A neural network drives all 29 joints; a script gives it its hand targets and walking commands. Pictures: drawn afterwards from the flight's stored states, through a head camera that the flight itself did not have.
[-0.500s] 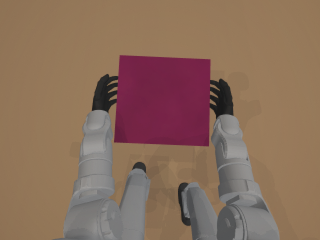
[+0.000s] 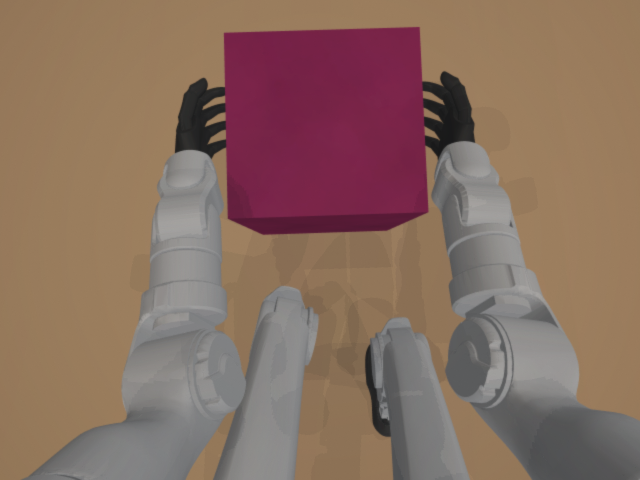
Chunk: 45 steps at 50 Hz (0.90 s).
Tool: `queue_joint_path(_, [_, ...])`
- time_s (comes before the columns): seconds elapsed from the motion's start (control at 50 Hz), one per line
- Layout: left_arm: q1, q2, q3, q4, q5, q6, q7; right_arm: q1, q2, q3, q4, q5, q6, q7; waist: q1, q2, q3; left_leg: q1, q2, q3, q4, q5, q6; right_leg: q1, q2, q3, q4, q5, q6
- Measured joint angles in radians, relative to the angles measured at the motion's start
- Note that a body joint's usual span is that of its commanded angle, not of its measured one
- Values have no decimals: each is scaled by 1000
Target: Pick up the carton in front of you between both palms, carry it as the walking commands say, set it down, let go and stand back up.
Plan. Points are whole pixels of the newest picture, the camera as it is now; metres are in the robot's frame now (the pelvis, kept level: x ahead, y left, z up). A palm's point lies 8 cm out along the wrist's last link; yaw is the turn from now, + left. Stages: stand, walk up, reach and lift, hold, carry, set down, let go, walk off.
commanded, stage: set down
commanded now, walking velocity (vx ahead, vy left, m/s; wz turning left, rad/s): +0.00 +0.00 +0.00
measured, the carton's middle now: (323, 154) +0.48 +0.10 -0.17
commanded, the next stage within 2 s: none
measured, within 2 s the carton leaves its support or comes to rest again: rests again in 1.26 s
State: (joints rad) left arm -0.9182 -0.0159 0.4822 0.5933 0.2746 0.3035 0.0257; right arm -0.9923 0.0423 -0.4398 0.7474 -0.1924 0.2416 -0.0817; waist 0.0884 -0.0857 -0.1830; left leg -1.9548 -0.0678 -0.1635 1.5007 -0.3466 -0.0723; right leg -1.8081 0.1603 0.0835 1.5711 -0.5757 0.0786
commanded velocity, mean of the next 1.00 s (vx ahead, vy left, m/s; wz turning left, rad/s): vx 0.00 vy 0.00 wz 0.00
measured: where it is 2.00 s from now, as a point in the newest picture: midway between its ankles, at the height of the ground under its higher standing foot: (325, 379)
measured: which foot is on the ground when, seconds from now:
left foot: down 0.00-1.00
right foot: down 0.00-1.00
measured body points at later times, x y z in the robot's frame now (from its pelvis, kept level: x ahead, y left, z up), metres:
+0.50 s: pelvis -0.02 -0.01 -0.10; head +0.32 +0.05 +0.18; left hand +0.45 +0.27 -0.25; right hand +0.54 -0.02 -0.25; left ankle +0.12 +0.14 -0.51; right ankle +0.06 -0.14 -0.51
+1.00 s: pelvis -0.02 -0.02 -0.14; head +0.34 +0.02 +0.12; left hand +0.45 +0.27 -0.32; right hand +0.55 -0.02 -0.32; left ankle +0.12 +0.14 -0.51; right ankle +0.06 -0.14 -0.51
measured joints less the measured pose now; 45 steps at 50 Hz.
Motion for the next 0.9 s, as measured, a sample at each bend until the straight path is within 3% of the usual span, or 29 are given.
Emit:
queue_joint_path(0.36, [-171, 91, 70, 77, -38, -22, -22, -230, -76, 110, 126, 51, -6, -71, 59, -8, 134, -247, -2, -3, 241, -31, -38, -267, 57, -1, 270, -39, 12])
queue_joint_path(0.56, [-272, 136, 72, 114, -75, -33, -8, -369, -140, 182, 195, 99, -12, -91, 77, -14, 265, -348, -8, 0, 363, -37, -49, -370, 77, -3, 403, -55, 28])
queue_joint_path(0.7, [-293, 158, 68, 157, -115, -48, 3, -431, -174, 255, 258, 132, -12, -106, 103, -1, 352, -349, 30, 27, 437, -70, -34, -376, 104, 14, 469, -72, 39])
queue_joint_path(0.9, [-303, 166, 97, 211, -116, -83, -21, -462, -193, 306, 310, 132, -29, -109, 107, 1, 333, -382, 58, 54, 459, -84, -31, -430, 107, 24, 505, -71, 32])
